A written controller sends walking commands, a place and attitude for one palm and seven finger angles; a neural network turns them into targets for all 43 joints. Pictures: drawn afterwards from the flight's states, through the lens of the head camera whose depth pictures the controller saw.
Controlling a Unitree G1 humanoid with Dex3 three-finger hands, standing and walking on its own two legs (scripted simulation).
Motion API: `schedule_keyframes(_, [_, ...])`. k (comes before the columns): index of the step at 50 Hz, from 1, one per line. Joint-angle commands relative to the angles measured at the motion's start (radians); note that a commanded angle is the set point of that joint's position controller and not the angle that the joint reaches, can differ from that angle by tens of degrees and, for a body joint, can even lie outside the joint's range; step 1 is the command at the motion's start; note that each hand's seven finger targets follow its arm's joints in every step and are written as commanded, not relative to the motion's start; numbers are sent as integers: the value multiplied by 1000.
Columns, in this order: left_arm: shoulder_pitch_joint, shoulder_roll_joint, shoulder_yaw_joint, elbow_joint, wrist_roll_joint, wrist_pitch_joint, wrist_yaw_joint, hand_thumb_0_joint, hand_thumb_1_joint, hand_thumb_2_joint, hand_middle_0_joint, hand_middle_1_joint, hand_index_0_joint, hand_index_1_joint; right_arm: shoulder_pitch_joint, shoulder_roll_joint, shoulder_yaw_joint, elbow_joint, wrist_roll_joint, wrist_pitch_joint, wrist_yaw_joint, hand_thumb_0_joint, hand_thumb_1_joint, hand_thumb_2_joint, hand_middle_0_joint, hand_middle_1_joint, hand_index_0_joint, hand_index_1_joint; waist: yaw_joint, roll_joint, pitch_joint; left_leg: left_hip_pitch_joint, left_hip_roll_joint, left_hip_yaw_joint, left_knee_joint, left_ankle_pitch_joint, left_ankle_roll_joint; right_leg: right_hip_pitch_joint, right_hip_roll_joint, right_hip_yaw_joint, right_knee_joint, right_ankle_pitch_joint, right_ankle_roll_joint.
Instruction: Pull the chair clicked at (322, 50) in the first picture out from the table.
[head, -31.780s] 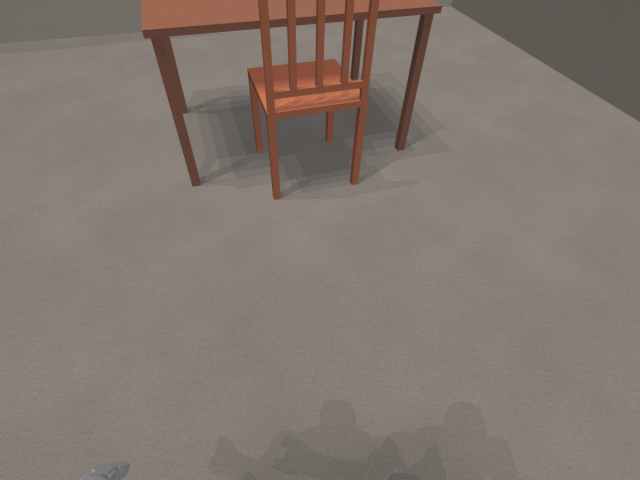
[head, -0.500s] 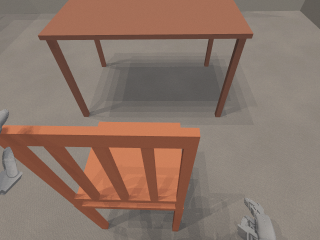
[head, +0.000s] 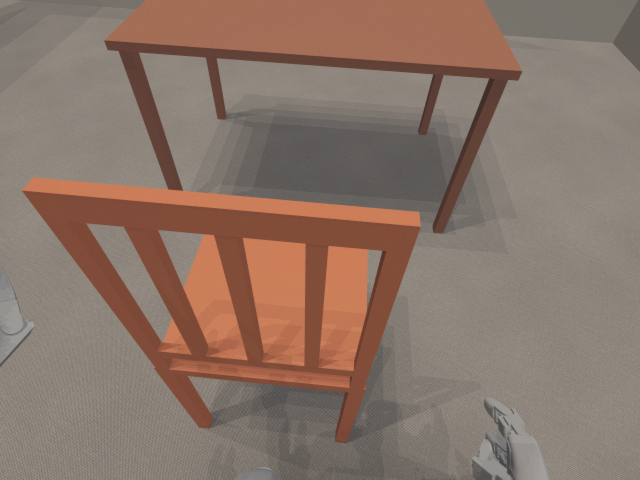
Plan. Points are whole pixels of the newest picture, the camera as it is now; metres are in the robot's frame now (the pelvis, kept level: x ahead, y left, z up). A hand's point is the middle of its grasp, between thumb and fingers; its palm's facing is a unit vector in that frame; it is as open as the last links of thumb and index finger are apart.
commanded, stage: step back with the hand held close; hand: left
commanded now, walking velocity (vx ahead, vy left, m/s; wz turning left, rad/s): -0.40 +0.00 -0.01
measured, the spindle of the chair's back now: (244, 307) +0.36 +0.14 -0.04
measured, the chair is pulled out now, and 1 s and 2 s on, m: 0.64 0.64 0.64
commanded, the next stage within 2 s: stop stepping back and stand still in 0.76 s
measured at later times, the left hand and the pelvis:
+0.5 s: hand (4, 377) +0.16 +0.25 +0.18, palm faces +0.47 -0.73 -0.49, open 7.4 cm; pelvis -0.02 -0.01 +0.00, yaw +3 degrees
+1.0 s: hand out of the picture +0.07 +0.20 +0.18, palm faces +0.27 -0.75 -0.60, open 7.4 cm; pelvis -0.15 -0.04 +0.00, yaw -3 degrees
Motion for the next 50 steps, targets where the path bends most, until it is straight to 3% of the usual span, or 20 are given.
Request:
schedule_keyframes(1, [-15, 187, 137, -191, -8, -68, 26, 0, 900, 900, -200, -300, -200, -300, -87, -136, -59, -127, -9, -55, -5, 0, -900, -900, 200, 300, 200, 300, -5, 3, -113, -59, 62, -99, -144, -297, 33, 78, -103, 156, -128, -170, -69])
schedule_keyframes(4, [-16, 172, 133, -203, -1, -79, 28, 0, 900, 900, -200, -300, -200, -300, -83, -140, -58, -138, -14, -58, 0, 0, -900, -900, 200, 300, 200, 300, -6, 15, -89, -118, 68, -113, -135, -434, 40, 34, -99, 168, -135, -371, -70])
schedule_keyframes(7, [-13, 186, 142, -245, -4, -88, 34, 0, 900, 900, -200, -300, -200, -300, -82, -130, -52, -122, -17, -58, -2, 0, -900, -900, 200, 300, 200, 300, -10, 18, -127, -71, 62, -114, -128, -326, 38, 36, -102, 161, -109, -228, -74])
schedule_keyframes(10, [14, 195, 172, -276, -5, -110, 32, 0, 900, 900, -200, -300, -200, -300, -93, -133, -55, -117, -22, -76, -4, 0, -900, -900, 200, 300, 200, 300, -4, 112, -203, -113, 137, -176, -218, -205, 59, 164, -43, 81, 56, -65, -43])
schedule_keyframes(14, [-17, 188, 205, -269, 21, -141, 17, 0, 900, 900, -200, -300, -200, -300, -91, -154, -70, -133, -7, -102, -9, 0, -900, -900, 200, 300, 200, 300, -9, 286, -129, -517, 263, -249, -388, -618, 132, 424, 48, 33, 332, -159, -4])
schedule_keyframes(18, [38, 194, 201, -213, -20, -164, -5, 0, 900, 900, -200, -300, -200, -300, -72, -124, -77, -87, -3, -123, 0, 0, -900, -900, 200, 300, 200, 300, -2, 84, -113, -66, 146, -123, -103, -228, 66, 57, -30, 73, -7, -81, -63])
schedule_keyframes(19, [44, 203, 201, -219, -21, -176, -6, 0, 900, 900, -200, -300, -200, -300, -53, -117, -69, -74, -14, -125, 5, 0, -900, -900, 200, 300, 200, 300, -15, 49, -135, 11, 97, -101, -22, -137, 48, 16, -71, 148, -79, 42, -89])
schedule_keyframes(22, [-12, 190, 142, -205, -34, -159, -4, 0, 900, 900, -200, -300, -200, -300, -51, -112, -96, -40, -17, -106, 22, 0, -900, -900, 200, 300, 200, 300, -21, -154, -208, 106, -33, -4, 312, -168, -24, -55, -331, 399, -223, 166, -218])
schedule_keyframes(25, [-58, 194, 151, -190, -14, -139, -2, 0, 900, 900, -200, -300, -200, -300, -123, -77, -68, -60, -26, -83, 22, 0, -900, -900, 200, 300, 200, 300, -15, -201, -137, 26, -18, -58, 278, -244, -14, 0, -306, 296, -185, 305, -201])
schedule_keyframes(27, [-62, 196, 161, -169, -6, -150, -3, 0, 900, 900, -200, -300, -200, -300, -142, -71, -46, -65, -24, -73, 7, 0, -900, -900, 200, 300, 200, 300, -21, -172, -105, 54, -9, -34, -41, -126, -4, 69, -205, 195, -85, 373, -127])
schedule_keyframes(28, [-37, 187, 163, -158, -4, -153, -3, 0, 900, 900, -200, -300, -200, -300, -133, -86, -53, -65, -20, -68, 0, 0, -900, -900, 200, 300, 200, 300, -24, -122, -123, 98, 15, -17, -226, 87, 6, 114, -141, 155, 19, 412, -84])
schedule_keyframes(29, [-27, 175, 152, -186, -4, -164, -10, 0, 900, 900, -200, -300, -200, -300, -122, -108, -66, -69, -20, -68, 1, 0, -900, -900, 200, 300, 200, 300, -21, 4, -163, 158, 137, -114, -298, 424, 47, 117, -64, 109, 147, 331, -35])
schedule_keyframes(30, [-34, 166, 140, -219, -2, -170, -19, 0, 900, 900, -200, -300, -200, -300, -102, -107, -82, -78, -25, -72, 9, 0, -900, -900, 200, 300, 200, 300, -26, 139, -206, 296, 288, -211, -239, 789, 96, -32, -20, 76, 296, -46, -12])
schedule_keyframes(32, [38, 139, 132, -183, -11, -178, -28, 0, 900, 900, -200, -300, -200, -300, -85, -93, -90, -72, -36, -78, 30, 0, -900, -900, 200, 300, 200, 300, -12, 241, -261, 360, 350, -165, -177, 940, 164, -124, 19, 108, 508, -388, -12])
schedule_keyframes(37, [-35, 164, 119, -421, -23, -183, -29, 0, 900, 900, -200, -300, -200, -300, -75, -128, -94, -76, -21, -111, 52, 0, -900, -900, 200, 300, 200, 300, -7, 247, -237, 343, 281, -58, -168, 804, 109, -53, 9, 34, 322, -260, -33])
schedule_keyframes(43, [80, 191, 193, -246, -51, -146, -36, 0, 900, 900, -200, -300, -200, -300, -90, -121, -73, -67, -34, -107, 44, 0, -900, -900, 200, 300, 200, 300, -18, 278, -190, 180, 270, -127, -242, 335, 93, 85, 14, 1, 53, -238, -26])
schedule_keyframes(45, [148, 180, 197, -165, -59, -117, -44, 0, 900, 900, -200, -300, -200, -300, -78, -127, -72, -91, -13, -82, 50, 0, -900, -900, 200, 300, 200, 300, -8, 232, -209, 157, 217, -74, -176, 30, 53, 160, -2, -21, -128, -121, -7])
schedule_keyframes(47, [157, 197, 187, -149, -65, -101, -48, 0, 900, 900, -200, -300, -200, -300, -49, -115, -65, -108, 3, -51, 55, 0, -900, -900, 200, 300, 200, 300, -18, 69, -217, 132, 85, 20, -53, -207, 11, 197, -55, -4, -245, -42, -35])
schedule_keyframes(49, [89, 217, 165, -144, -67, -77, -40, 0, 900, 900, -200, -300, -200, -300, -33, -103, -70, -119, 21, -33, 44, 0, -900, -900, 200, 300, 200, 300, -35, -291, -203, 68, -35, 41, 300, -247, -33, 50, -280, 293, -301, -170, -165])
schedule_keyframes(50, [81, 203, 149, -154, -68, -61, -33, 0, 900, 900, -200, -300, -200, -300, -51, -117, -81, -119, 29, -30, 39, 0, -900, -900, 200, 300, 200, 300, -27, -329, -168, 46, -19, -25, 406, -200, -18, 20, -319, 310, -300, -146, -189])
